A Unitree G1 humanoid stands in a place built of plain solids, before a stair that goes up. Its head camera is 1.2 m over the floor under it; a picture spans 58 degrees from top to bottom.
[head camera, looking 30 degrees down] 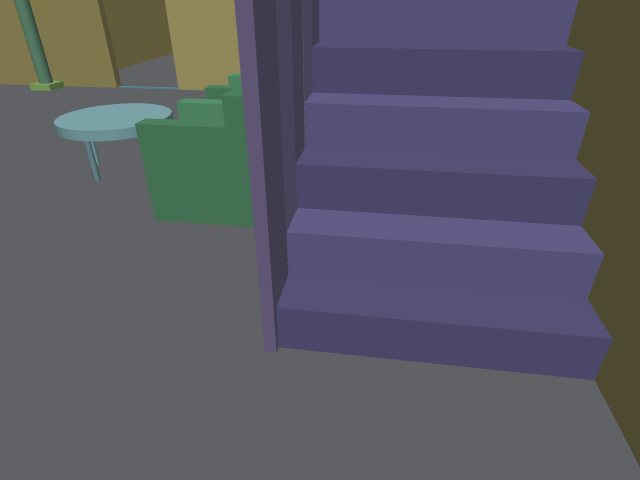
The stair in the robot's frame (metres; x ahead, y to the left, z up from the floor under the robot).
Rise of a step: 0.20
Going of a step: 0.22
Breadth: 1.15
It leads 8 degrees to the right of straight ahead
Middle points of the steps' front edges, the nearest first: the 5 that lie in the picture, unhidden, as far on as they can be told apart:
1.16 -0.41 0.20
1.38 -0.44 0.39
1.59 -0.47 0.59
1.81 -0.50 0.78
2.03 -0.53 0.98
